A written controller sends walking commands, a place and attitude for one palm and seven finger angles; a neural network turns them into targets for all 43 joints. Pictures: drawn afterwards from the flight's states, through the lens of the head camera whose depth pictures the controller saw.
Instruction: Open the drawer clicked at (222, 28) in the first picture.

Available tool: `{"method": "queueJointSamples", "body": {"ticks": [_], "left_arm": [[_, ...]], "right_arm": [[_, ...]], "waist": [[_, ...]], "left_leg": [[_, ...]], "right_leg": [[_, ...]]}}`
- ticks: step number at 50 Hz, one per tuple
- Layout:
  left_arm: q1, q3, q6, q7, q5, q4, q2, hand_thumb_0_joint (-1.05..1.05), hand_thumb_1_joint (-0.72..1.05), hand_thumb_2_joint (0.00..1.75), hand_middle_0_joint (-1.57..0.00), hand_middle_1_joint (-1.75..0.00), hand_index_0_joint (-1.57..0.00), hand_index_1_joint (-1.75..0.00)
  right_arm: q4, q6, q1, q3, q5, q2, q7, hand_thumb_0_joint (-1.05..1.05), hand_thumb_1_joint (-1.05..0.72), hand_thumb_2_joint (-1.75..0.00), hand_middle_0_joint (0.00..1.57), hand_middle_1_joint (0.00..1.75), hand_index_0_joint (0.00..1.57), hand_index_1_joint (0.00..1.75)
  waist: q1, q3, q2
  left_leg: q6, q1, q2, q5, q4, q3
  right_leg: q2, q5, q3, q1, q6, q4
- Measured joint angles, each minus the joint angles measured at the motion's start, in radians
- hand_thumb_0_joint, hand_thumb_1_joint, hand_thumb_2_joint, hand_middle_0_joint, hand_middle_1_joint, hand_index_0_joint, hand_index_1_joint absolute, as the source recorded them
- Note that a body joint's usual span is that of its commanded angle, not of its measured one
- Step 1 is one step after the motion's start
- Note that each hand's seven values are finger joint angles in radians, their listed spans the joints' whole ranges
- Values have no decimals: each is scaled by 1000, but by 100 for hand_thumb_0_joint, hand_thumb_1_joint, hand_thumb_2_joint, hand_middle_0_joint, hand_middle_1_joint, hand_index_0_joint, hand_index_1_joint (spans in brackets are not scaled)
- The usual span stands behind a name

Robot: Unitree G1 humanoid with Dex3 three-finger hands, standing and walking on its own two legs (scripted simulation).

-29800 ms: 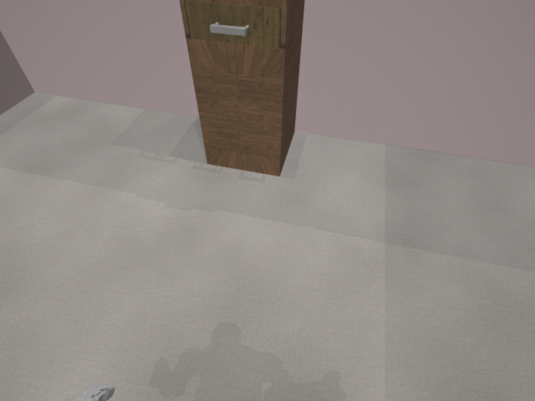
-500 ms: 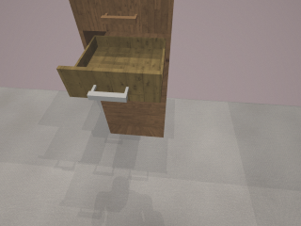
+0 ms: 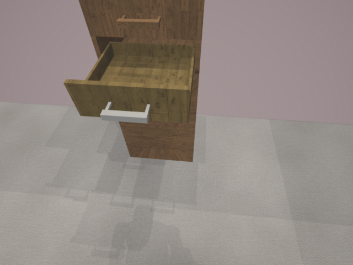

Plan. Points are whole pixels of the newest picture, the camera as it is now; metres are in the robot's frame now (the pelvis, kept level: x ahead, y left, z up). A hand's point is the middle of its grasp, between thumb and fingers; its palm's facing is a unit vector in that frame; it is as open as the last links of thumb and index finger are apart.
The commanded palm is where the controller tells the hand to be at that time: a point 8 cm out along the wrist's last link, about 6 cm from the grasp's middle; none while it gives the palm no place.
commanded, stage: look to check the result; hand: left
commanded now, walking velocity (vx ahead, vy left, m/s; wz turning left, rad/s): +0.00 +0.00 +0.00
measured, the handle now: (126, 111) +0.54 +0.19 +0.00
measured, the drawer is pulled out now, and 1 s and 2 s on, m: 0.29 0.29 0.29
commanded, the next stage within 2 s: stand and wait in 0.02 s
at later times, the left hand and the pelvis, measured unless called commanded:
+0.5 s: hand out of the picture +0.03 +0.17 -0.17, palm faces +0.02 -0.98 -0.22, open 7.3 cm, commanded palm none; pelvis +0.01 -0.01 +0.00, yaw +0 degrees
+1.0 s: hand out of the picture +0.05 +0.18 -0.17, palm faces +0.02 -0.97 -0.24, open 7.4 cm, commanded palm none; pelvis +0.02 -0.01 +0.00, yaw +0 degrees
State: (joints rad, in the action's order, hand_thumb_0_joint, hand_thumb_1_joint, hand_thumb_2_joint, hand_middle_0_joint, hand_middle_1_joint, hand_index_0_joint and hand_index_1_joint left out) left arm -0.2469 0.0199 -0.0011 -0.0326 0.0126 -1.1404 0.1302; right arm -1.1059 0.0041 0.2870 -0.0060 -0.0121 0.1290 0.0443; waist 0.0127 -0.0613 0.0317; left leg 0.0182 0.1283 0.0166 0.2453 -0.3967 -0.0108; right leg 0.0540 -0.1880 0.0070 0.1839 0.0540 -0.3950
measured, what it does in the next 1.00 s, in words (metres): stands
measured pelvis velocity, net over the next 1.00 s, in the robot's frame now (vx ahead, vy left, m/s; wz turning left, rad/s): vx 0.02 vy -0.01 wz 0.00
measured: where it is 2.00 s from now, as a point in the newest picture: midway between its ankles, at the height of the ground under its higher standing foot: outside the picture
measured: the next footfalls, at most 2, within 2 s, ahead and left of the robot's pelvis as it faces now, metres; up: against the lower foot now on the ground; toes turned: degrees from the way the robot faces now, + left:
none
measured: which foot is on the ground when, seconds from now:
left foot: down 0.00-1.00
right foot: down 0.00-1.00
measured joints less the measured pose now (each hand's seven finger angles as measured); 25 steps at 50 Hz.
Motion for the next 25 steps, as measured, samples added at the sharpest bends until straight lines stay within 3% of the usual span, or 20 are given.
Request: {"method": "queueJointSamples", "body": {"ticks": [25], "left_arm": [[32, 2, 5, 3, -3, 6, 18, 0, 91, 90, -20, -30, -20, -30]], "right_arm": [[-10, 3, -16, -2, -1, 25, 1, 1, -90, -89, 19, 30, 20, 30]], "waist": [[6, -9, -1]], "left_leg": [[-11, -28, -11, 7, 23, 4]], "right_leg": [[11, -7, 2, -28, 10, 22]]}}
